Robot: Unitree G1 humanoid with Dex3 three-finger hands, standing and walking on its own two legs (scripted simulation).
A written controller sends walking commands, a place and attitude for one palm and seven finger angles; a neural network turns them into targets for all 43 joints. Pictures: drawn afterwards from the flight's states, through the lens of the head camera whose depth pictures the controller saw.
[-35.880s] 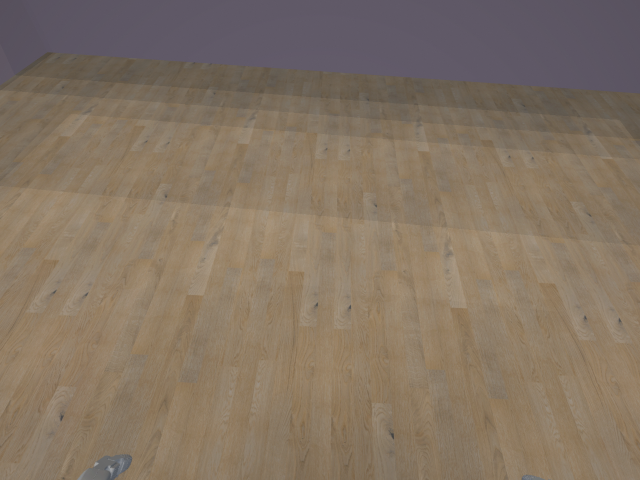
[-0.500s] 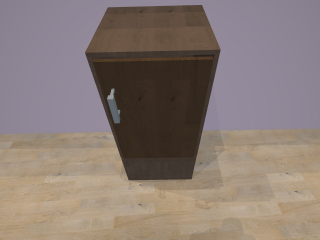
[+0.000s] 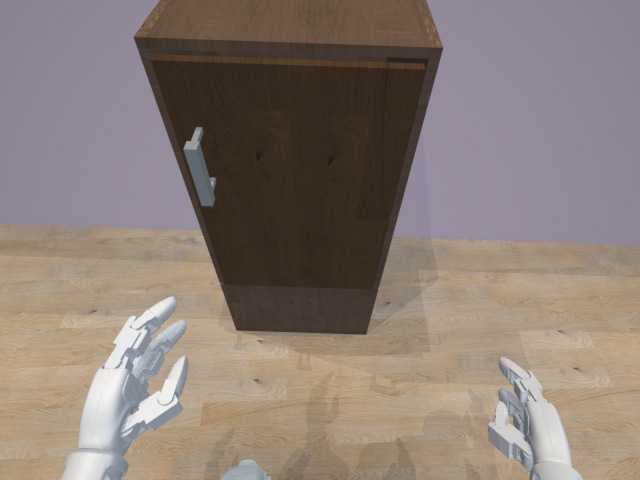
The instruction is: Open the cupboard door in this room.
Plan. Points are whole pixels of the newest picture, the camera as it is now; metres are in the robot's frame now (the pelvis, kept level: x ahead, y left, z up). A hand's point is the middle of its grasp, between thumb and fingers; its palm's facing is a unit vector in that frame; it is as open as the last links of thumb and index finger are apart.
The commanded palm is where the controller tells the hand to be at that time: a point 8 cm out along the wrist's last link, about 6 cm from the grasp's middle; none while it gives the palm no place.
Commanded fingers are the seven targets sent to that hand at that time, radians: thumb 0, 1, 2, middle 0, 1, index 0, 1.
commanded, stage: raise the hand with hooked fingers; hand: left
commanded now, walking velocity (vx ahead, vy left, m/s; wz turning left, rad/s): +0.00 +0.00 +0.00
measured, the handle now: (203, 167) +0.58 +0.23 +0.03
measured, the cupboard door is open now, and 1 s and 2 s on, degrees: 0 0 0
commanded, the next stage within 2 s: move the hooked fingers beside the handle in 1.76 s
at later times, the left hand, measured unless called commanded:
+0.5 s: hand (120, 398) +0.21 +0.24 +0.01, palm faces +0.05 -1.00 -0.03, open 11.1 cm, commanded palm +0.18 +0.30 +0.01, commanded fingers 0.00 -0.10 0.47 -0.27 -0.94 -0.27 -0.94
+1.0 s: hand (68, 371) +0.23 +0.31 +0.02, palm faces +0.06 -1.00 -0.07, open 13.7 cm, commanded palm +0.21 +0.35 +0.03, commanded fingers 0.00 -0.50 0.30 -0.30 -1.20 -0.30 -1.20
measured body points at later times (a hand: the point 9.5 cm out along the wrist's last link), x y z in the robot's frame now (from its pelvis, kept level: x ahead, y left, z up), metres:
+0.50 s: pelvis -0.03 +0.02 -0.03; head +0.04 +0.02 +0.41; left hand +0.20 +0.30 +0.01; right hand +0.12 -0.21 -0.13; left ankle +0.03 +0.15 -0.68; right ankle -0.02 -0.09 -0.68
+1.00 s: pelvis -0.03 +0.05 -0.02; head +0.03 +0.07 +0.43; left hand +0.22 +0.36 +0.03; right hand +0.16 -0.19 -0.09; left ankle +0.03 +0.15 -0.68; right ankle -0.02 -0.09 -0.68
